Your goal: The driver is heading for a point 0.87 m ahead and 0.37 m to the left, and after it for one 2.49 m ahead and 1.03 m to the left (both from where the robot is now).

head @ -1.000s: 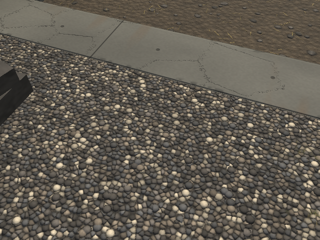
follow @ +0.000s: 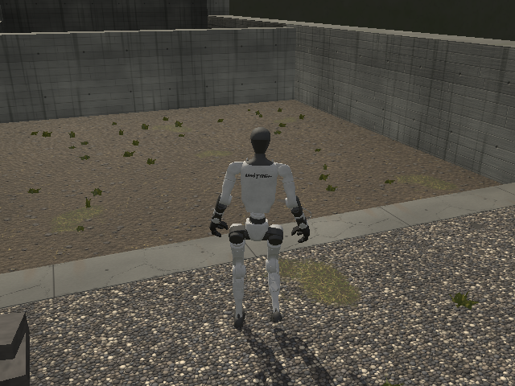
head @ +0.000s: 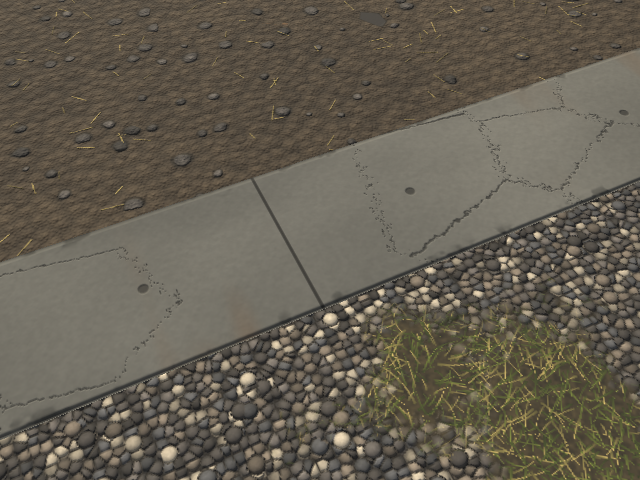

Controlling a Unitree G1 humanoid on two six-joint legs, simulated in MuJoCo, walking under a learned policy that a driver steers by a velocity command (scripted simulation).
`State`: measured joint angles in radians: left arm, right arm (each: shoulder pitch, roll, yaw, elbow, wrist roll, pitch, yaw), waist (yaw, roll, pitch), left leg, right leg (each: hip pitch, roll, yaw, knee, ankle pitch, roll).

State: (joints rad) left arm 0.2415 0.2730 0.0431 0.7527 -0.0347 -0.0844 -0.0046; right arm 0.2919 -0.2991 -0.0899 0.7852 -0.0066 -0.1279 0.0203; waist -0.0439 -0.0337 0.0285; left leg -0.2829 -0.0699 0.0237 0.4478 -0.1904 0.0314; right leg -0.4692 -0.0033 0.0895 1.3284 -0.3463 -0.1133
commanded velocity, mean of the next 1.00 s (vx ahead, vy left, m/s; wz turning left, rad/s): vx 0.99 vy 0.00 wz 0.67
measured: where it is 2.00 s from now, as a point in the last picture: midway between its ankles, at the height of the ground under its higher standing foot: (202, 267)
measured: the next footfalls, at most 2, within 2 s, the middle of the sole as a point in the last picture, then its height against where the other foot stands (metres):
right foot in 0.28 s outside the picture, level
left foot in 0.74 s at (249, 355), level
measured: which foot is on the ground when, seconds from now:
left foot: down 0.00-0.28, up 0.30-0.72, down 0.74-1.00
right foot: up 0.00-0.26, down 0.28-0.74, up 0.76-1.00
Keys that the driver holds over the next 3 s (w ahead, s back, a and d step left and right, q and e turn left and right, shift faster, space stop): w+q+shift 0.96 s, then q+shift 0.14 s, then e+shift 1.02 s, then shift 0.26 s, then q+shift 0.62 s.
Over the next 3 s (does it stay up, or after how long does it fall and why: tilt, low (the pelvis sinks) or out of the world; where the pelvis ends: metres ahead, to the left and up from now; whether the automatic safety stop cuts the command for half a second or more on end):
stays up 1.05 0.25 0.01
